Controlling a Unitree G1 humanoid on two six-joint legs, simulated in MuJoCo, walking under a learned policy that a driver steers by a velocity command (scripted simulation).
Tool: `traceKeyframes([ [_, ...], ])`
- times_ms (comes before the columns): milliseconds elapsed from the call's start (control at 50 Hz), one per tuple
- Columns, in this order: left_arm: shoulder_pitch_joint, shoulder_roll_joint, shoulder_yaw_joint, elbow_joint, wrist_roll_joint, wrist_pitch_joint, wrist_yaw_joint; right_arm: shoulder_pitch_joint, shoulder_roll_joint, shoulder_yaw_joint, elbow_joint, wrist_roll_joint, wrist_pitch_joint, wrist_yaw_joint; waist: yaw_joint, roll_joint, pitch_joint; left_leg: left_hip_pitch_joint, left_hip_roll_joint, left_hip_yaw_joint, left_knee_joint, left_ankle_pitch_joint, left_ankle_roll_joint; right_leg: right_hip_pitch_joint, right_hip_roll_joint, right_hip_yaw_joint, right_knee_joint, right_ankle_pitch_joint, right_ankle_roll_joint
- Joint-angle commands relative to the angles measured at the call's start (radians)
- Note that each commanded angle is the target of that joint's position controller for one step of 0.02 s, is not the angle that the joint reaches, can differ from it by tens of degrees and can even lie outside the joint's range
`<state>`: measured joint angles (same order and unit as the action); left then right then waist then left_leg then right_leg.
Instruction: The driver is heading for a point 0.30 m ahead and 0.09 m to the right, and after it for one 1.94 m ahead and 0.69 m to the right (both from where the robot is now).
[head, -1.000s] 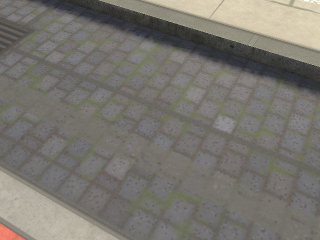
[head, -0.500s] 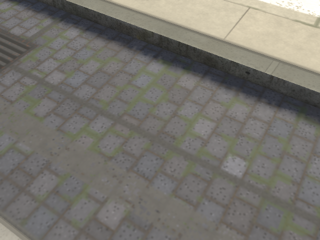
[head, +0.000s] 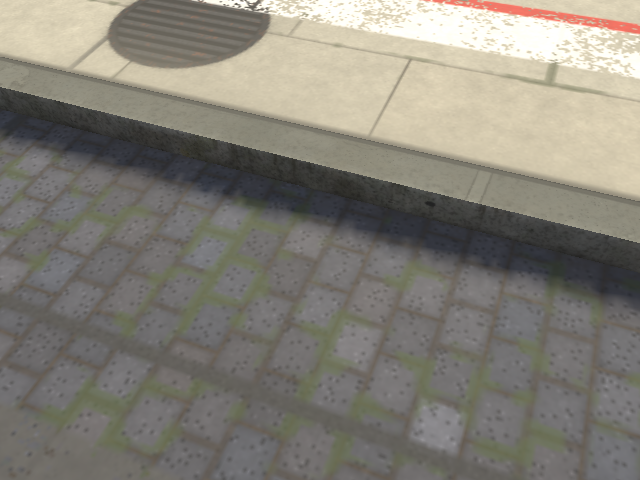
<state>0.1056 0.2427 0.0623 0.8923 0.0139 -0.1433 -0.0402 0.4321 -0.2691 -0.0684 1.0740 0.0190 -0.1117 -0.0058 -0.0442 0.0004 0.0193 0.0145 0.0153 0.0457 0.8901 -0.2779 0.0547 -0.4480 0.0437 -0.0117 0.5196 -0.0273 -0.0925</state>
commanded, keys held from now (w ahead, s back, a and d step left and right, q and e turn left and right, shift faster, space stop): w+e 0.26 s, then e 0.58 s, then no key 0.16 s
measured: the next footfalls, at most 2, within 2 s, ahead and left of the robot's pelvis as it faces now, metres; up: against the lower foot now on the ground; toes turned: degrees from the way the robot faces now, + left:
left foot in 0.42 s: +0.29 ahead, +0.14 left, +0.00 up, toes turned -17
right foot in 0.84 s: +0.18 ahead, -0.11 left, +0.00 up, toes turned -33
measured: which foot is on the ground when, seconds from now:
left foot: up 0.00-0.40, down 0.42-0.84, up 0.86-1.00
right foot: down 0.00-0.42, up 0.44-0.82, down 0.84-1.00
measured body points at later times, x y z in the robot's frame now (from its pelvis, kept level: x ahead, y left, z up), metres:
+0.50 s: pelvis +0.15 +0.05 +0.01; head +0.17 +0.07 +0.46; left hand +0.32 +0.29 -0.12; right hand +0.22 -0.25 -0.08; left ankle +0.26 +0.15 -0.72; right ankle +0.12 -0.07 -0.68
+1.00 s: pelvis +0.17 +0.00 +0.02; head +0.18 -0.04 +0.46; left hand +0.46 +0.14 -0.06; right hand +0.11 -0.31 -0.11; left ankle +0.25 +0.13 -0.64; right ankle +0.14 -0.09 -0.72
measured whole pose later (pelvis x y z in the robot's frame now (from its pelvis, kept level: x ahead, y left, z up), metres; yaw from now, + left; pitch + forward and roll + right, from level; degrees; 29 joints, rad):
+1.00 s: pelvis +0.17 +0.00 +0.02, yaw -34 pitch +3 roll +2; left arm 0.16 0.27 0.06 0.66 0.01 0.01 0.01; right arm 0.15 -0.32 -0.09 0.81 -0.01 0.02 -0.04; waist -0.02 0.04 0.02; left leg -0.57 0.05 0.01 1.12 -0.41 -0.06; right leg -0.33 0.02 0.02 0.49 -0.20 -0.05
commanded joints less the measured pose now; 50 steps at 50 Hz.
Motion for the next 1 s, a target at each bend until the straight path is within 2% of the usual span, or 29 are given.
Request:
traceKeyframes([
  [20,0.322,0.144,0.023,0.037,0.01,0.037,-0.008,0.051,0.011,0.035,-0.138,-0.011,-0.038,0.022,0.108,-0.213,-0.337,-0.597,-0.042,-0.201,0.633,-0.285,-0.024,0.767,-0.347,0.559,-0.038,0.497,-0.306],
  [40,0.248,0.194,0.045,0.004,-0.024,0.046,-0.008,-0.016,-0.037,0.026,-0.18,0.026,-0.033,0.019,0.091,-0.13,-0.253,-0.69,-0.004,-0.174,0.581,-0.215,-0.02,0.644,-0.353,0.638,-0.155,-0.042,-0.303],
  [60,0.152,0.175,0.034,-0.03,-0.035,0.048,-0.01,-0.106,-0.091,0.012,-0.204,0.022,-0.022,0.008,0.069,0.005,-0.147,-0.701,0.037,-0.16,0.506,-0.172,-0.024,0.472,-0.325,0.667,-0.238,-0.297,-0.26],
  [80,0.087,0.153,0.022,-0.06,-0.022,0.048,-0.005,-0.128,-0.121,-0.001,-0.21,0.009,-0.003,-0.004,0.043,0.019,-0.106,-0.665,0.065,-0.169,0.441,-0.148,-0.028,0.33,-0.321,0.682,-0.285,-0.405,-0.245],
  [100,0.041,0.155,0.019,-0.081,-0.004,0.048,-0.002,-0.12,-0.121,-0.003,-0.209,-0.006,0.02,-0.012,0.013,0.01,-0.067,-0.602,0.084,-0.179,0.378,-0.143,-0.039,0.191,-0.297,0.678,-0.327,-0.473,-0.235],
  [140,0.013,0.149,0.019,-0.099,-0.001,0.049,0.015,-0.118,-0.114,-0.007,-0.209,-0.031,0.039,-0.026,-0.006,-0.052,-0.028,-0.527,0.102,-0.166,0.213,-0.11,-0.055,0.034,-0.229,0.567,-0.366,-0.477,-0.205],
  [200,0.062,0.17,0.034,-0.105,-0.008,0.056,0.043,-0.194,-0.086,-0.004,-0.225,-0.046,0.03,-0.031,0.028,-0.071,-0.039,-0.497,0.084,-0.123,0.041,0.041,-0.077,-0.016,-0.174,0.431,-0.358,-0.352,-0.19],
  [260,0.093,0.17,0.042,-0.11,-0.025,0.074,0.058,-0.294,-0.061,0.003,-0.254,-0.038,0.017,-0.023,0.064,-0.072,-0.053,-0.463,0.043,-0.107,-0.143,0.167,-0.091,0.001,-0.143,0.384,-0.325,-0.326,-0.159],
  [320,0.125,0.161,0.045,-0.109,-0.023,0.102,0.064,-0.355,-0.067,0.001,-0.278,-0.025,0.009,-0.022,0.087,-0.078,-0.05,-0.426,-0.011,-0.101,-0.262,0.182,-0.106,0.036,-0.119,0.391,-0.255,-0.28,-0.14],
  [380,0.104,0.138,0.041,-0.126,-0.028,0.127,0.069,-0.292,-0.091,-0.013,-0.281,-0.019,0.003,-0.022,0.025,-0.105,-0.075,-0.296,-0.029,-0.102,-0.393,0.164,-0.089,0.045,-0.081,0.434,-0.122,-0.288,-0.091],
  [400,0.096,0.107,0.033,-0.136,-0.029,0.131,0.071,-0.233,-0.109,-0.022,-0.27,-0.024,0.004,-0.023,-0.01,-0.098,-0.085,-0.209,0.009,-0.106,-0.452,0.17,-0.071,0.003,-0.042,0.412,-0.024,-0.296,-0.053],
  [420,0.128,0.022,0.012,-0.143,-0.027,0.134,0.074,-0.151,-0.169,-0.035,-0.262,-0.042,0.009,-0.03,-0.015,0.05,-0.155,-0.053,0.218,-0.282,-0.498,0.174,-0.004,-0.107,0.043,0.297,0.24,-0.501,0.013],
  [440,0.185,0.023,0.011,-0.184,-0.035,0.123,0.075,-0.146,-0.239,-0.044,-0.28,-0.069,0.028,-0.033,0.035,0.27,-0.159,0.015,0.429,-0.578,-0.574,0.222,0.131,-0.304,0.136,0.155,0.418,-0.665,0.044],
  [460,0.179,0.123,0.028,-0.195,-0.024,0.113,0.071,-0.179,-0.211,-0.044,-0.295,-0.057,0.033,-0.033,0.039,0.277,-0.161,-0.008,0.457,-0.672,-0.602,0.123,0.184,-0.373,0.025,0.148,0.563,-0.578,0.071],
  [480,0.149,0.176,0.044,-0.19,-0.025,0.124,0.07,-0.222,-0.15,-0.03,-0.319,-0.046,0.039,-0.038,0.027,0.2,-0.137,-0.049,0.396,-0.553,-0.593,0.074,0.16,-0.372,-0.016,0.136,0.622,-0.5,0.091],
  [500,0.147,0.176,0.052,-0.179,-0.026,0.142,0.073,-0.27,-0.126,-0.022,-0.332,-0.041,0.051,-0.04,0.037,0.15,-0.114,-0.108,0.331,-0.438,-0.6,0.041,0.122,-0.346,-0.038,0.116,0.654,-0.442,0.111],
  [560,0.166,0.131,0.051,-0.184,-0.026,0.176,0.069,-0.331,-0.129,-0.018,-0.342,-0.045,0.067,-0.048,0.059,0.153,-0.052,-0.274,0.241,-0.214,-0.652,0.146,0.102,-0.245,-0.06,0.052,0.695,-0.311,0.146],
  [660,0.082,0.084,0.031,-0.253,-0.025,0.177,0.055,-0.284,-0.154,-0.031,-0.326,-0.034,0.083,-0.054,0.022,0.141,-0.103,-0.2,0.271,-0.09,-0.633,0.294,0.15,-0.161,-0.098,0.022,0.442,-0.253,0.159],
  [720,0.051,0.096,0.03,-0.282,-0.028,0.181,0.038,-0.288,-0.189,-0.045,-0.327,-0.022,0.093,-0.045,0.013,0.158,-0.114,-0.199,0.299,-0.055,-0.619,0.292,0.146,-0.055,-0.091,-0.016,0.3,-0.257,0.137],
  [780,0.058,0.115,0.04,-0.298,-0.029,0.19,0.024,-0.28,-0.205,-0.054,-0.318,-0.003,0.098,-0.034,0.02,0.173,-0.106,-0.164,0.325,-0.049,-0.566,0.286,0.12,0.02,-0.073,-0.043,0.149,-0.262,0.095],
  [820,0.117,0.124,0.053,-0.278,-0.026,0.191,0.021,-0.271,-0.187,-0.052,-0.305,0.01,0.104,-0.031,0.051,0.143,-0.113,-0.203,0.292,0.003,-0.454,0.253,0.053,0.173,-0.033,-0.063,-0.04,-0.148,0.045],
  [840,0.17,0.174,0.073,-0.266,-0.026,0.189,0.033,-0.214,-0.144,-0.041,-0.284,-0.004,0.106,-0.024,0.059,0.032,-0.135,-0.305,0.237,0.07,-0.304,0.159,-0.018,0.328,-0.071,0.026,-0.123,0.011,0.005],
  [860,0.193,0.309,0.1,-0.284,-0.018,0.189,0.052,-0.204,-0.066,-0.012,-0.326,-0.058,0.102,-0.008,0.024,-0.311,-0.147,-0.623,0.094,0.161,0.055,-0.315,-0.121,0.521,-0.357,0.403,-0.115,0.417,-0.115],
  [880,0.192,0.295,0.087,-0.306,0.009,0.172,0.048,-0.28,-0.092,-0.02,-0.355,-0.049,0.094,-0.013,0.085,-0.275,-0.195,-0.747,0.026,0.001,0.242,-0.407,-0.136,0.461,-0.452,0.499,-0.143,0.417,-0.268],
  [900,0.188,0.248,0.073,-0.3,0.018,0.155,0.042,-0.339,-0.137,-0.032,-0.361,-0.022,0.097,-0.018,0.107,-0.167,-0.182,-0.744,0.044,-0.055,0.315,-0.338,-0.119,0.421,-0.395,0.416,-0.159,0.348,-0.246],
  [920,0.128,0.216,0.061,-0.296,0.008,0.142,0.043,-0.328,-0.137,-0.036,-0.35,-0.011,0.104,-0.025,0.07,-0.129,-0.154,-0.742,0.057,-0.074,0.301,-0.253,-0.105,0.382,-0.337,0.337,-0.157,0.284,-0.187],
  [940,0.075,0.18,0.048,-0.301,-0.006,0.14,0.046,-0.307,-0.135,-0.038,-0.325,-0.02,0.112,-0.036,0.05,-0.094,-0.15,-0.727,0.07,-0.086,0.279,-0.188,-0.105,0.358,-0.298,0.293,-0.158,0.223,-0.141],
  [960,0.037,0.168,0.04,-0.303,-0.013,0.14,0.049,-0.285,-0.138,-0.04,-0.318,-0.028,0.12,-0.041,0.029,-0.118,-0.141,-0.677,0.065,-0.081,0.279,-0.13,-0.111,0.304,-0.276,0.256,-0.167,0.231,-0.131],
  [1000,0.02,0.144,0.026,-0.298,-0.003,0.136,0.055,-0.246,-0.131,-0.04,-0.308,-0.024,0.123,-0.04,0.008,-0.129,-0.151,-0.602,0.049,-0.078,0.271,-0.061,-0.118,0.261,-0.25,0.22,-0.183,0.23,-0.134],
])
